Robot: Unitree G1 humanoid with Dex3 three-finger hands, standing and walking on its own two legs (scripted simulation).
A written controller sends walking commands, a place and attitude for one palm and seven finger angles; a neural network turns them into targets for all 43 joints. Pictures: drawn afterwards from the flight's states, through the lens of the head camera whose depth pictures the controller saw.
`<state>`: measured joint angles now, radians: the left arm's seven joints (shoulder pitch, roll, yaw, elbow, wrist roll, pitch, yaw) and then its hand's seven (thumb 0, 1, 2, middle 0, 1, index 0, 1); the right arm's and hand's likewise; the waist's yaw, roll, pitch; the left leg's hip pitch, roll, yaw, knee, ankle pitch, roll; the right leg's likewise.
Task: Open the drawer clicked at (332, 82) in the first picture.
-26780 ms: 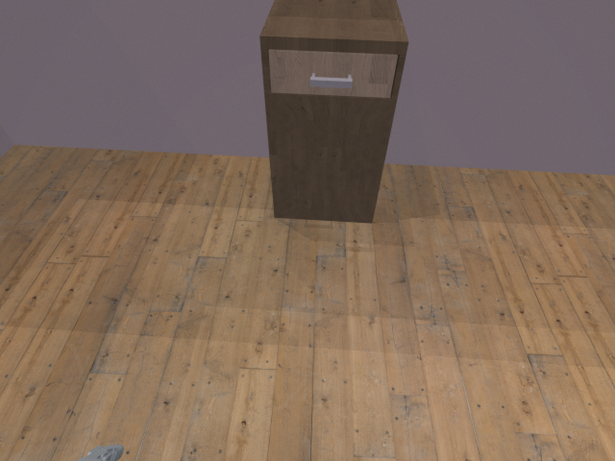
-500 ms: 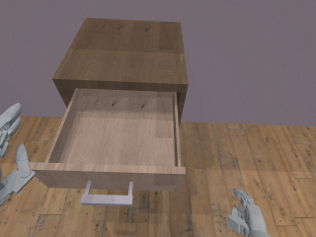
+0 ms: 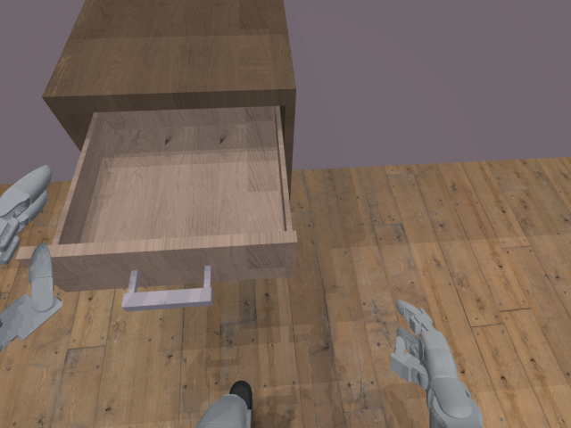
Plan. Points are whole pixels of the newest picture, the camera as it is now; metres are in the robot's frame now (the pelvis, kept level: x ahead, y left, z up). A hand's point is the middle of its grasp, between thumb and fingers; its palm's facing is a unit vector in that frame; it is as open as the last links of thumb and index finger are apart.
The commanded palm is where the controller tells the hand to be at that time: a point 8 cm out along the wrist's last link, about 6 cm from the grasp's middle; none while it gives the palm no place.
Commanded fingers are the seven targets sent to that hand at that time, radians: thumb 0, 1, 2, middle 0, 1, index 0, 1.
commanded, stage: step back with the hand held close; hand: left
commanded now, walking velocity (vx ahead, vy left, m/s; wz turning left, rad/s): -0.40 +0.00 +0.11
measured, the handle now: (170, 286) +0.32 +0.21 -0.07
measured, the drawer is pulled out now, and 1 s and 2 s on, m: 0.30 0.30 0.30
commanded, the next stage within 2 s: stop stepping back and stand still in 0.20 s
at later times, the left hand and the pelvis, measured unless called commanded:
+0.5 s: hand out of the picture +0.04 +0.18 +0.18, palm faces +0.37 -0.76 -0.53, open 7.4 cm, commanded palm -0.03 +0.23 +0.18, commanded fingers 0.00 0.90 0.90 -0.20 -0.30 -0.20 -0.30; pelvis -0.13 -0.06 +0.00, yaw +5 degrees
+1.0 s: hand out of the picture -0.03 +0.19 +0.17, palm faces +0.51 -0.73 -0.46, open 7.4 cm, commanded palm -0.10 +0.21 +0.18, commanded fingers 0.00 0.90 0.90 -0.20 -0.30 -0.20 -0.30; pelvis -0.18 -0.08 +0.00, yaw +9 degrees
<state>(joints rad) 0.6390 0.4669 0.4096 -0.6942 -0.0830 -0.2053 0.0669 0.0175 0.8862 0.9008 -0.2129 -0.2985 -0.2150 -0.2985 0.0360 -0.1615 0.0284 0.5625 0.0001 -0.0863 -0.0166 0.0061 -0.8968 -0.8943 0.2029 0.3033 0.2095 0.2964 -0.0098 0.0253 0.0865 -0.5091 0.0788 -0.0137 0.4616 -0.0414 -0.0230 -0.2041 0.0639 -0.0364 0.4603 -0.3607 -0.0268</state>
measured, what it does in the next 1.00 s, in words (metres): walks backwards: left foot, then left foot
